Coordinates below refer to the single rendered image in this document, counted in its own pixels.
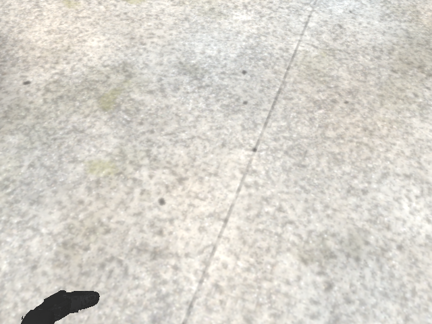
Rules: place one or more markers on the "robot left hand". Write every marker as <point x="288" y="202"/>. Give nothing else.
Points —
<point x="59" y="305"/>

